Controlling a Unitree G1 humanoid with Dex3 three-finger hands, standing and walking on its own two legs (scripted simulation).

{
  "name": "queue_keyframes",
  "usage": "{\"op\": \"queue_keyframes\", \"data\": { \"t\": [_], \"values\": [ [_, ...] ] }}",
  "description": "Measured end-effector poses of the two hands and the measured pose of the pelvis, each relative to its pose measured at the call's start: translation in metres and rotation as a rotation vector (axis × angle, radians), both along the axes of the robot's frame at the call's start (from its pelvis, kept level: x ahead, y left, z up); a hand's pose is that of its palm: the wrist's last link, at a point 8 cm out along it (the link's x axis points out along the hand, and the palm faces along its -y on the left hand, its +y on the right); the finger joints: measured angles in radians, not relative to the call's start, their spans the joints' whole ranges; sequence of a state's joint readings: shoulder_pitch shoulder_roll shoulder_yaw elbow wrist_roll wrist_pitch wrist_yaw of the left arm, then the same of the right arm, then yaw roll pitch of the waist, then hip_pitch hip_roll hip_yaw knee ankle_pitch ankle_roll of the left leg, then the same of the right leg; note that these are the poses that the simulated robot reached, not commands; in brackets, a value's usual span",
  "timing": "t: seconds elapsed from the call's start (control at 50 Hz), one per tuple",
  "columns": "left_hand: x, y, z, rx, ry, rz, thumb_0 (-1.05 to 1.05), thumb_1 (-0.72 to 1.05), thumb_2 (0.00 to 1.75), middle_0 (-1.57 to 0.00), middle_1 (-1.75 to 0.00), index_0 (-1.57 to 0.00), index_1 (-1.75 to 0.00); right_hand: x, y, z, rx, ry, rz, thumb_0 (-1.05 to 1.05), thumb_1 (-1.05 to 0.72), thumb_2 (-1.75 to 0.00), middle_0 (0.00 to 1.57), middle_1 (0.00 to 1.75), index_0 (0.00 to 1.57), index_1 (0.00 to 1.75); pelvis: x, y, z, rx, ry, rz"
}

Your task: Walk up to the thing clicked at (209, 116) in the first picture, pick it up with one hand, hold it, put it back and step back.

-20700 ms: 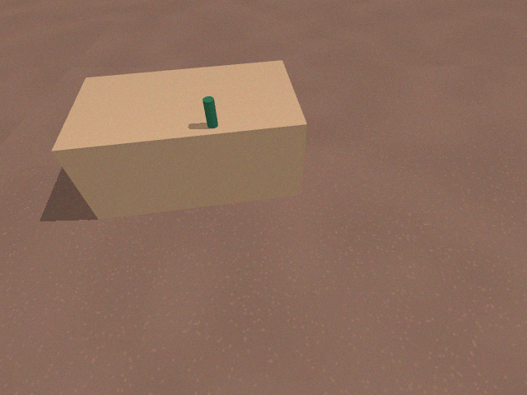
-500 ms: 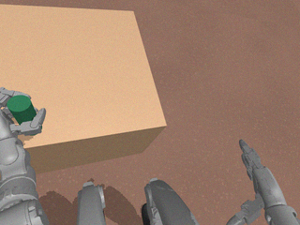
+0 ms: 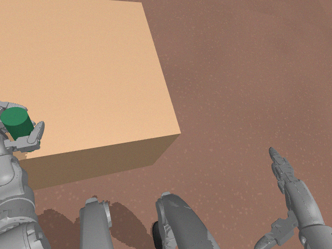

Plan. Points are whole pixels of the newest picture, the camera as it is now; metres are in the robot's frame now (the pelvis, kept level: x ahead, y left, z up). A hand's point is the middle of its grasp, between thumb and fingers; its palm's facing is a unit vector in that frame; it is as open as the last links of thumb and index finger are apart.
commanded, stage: lower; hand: left
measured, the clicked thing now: (23, 131) +0.43 +0.26 -0.07
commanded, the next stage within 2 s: loosen in 0.24 s
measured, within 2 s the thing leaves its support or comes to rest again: rests again in 0.28 s
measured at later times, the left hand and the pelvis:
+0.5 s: hand (23, 131) +0.43 +0.26 -0.07, palm faces +0.35 -0.94 -0.01, open 7.5 cm; pelvis +0.00 +0.00 -0.01, yaw +0 degrees
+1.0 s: hand (24, 132) +0.43 +0.26 -0.07, palm faces +0.35 -0.94 -0.02, open 16.4 cm; pelvis +0.00 +0.00 -0.01, yaw +0 degrees
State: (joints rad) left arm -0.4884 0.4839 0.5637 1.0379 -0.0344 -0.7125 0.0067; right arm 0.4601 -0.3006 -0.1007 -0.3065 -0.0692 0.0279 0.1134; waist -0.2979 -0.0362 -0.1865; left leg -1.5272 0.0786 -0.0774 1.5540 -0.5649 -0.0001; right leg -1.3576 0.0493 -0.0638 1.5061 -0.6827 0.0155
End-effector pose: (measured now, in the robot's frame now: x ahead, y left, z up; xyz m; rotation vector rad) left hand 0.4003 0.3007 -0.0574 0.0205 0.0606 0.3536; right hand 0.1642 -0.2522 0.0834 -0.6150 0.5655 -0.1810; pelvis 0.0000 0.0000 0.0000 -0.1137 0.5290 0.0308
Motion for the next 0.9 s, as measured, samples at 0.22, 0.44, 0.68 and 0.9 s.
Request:
{"op": "queue_keyframes", "data": {
  "t": [0.22,0.44,0.68,0.9],
  "values": [
    [-0.005,0.000,-0.007,0.000,-0.015,-0.001,0.00,-0.22,1.17,-0.96,-1.29,-0.92,-1.26,0.000,0.006,0.000,-0.003,-0.019,0.017,-0.01,0.49,-0.07,0.06,0.05,0.06,0.05,-0.002,0.003,-0.006,-0.004,0.004,0.000],
    [-0.009,-0.001,-0.007,0.001,-0.028,-0.006,0.00,-0.22,1.15,-0.97,-1.27,-0.93,-1.24,-0.002,0.005,0.007,-0.018,-0.034,0.020,-0.01,0.50,-0.06,0.06,0.05,0.06,0.05,-0.003,0.003,-0.007,-0.005,0.002,0.000],
    [-0.016,-0.006,-0.021,-0.019,-0.011,0.003,-0.01,-0.29,0.65,-0.88,-0.87,-0.89,-0.85,0.003,0.006,0.003,-0.017,-0.036,0.042,-0.01,0.49,-0.06,0.06,0.05,0.06,0.05,-0.003,0.000,-0.011,0.001,0.004,-0.003],
    [-0.011,-0.003,-0.013,-0.010,-0.032,0.003,-0.01,-0.50,0.22,-0.46,-0.38,-0.47,-0.37,-0.006,-0.003,0.003,-0.033,-0.021,0.004,-0.01,0.49,-0.06,0.06,0.05,0.06,0.05,-0.003,-0.001,-0.011,-0.002,0.001,-0.002]
  ]
}}
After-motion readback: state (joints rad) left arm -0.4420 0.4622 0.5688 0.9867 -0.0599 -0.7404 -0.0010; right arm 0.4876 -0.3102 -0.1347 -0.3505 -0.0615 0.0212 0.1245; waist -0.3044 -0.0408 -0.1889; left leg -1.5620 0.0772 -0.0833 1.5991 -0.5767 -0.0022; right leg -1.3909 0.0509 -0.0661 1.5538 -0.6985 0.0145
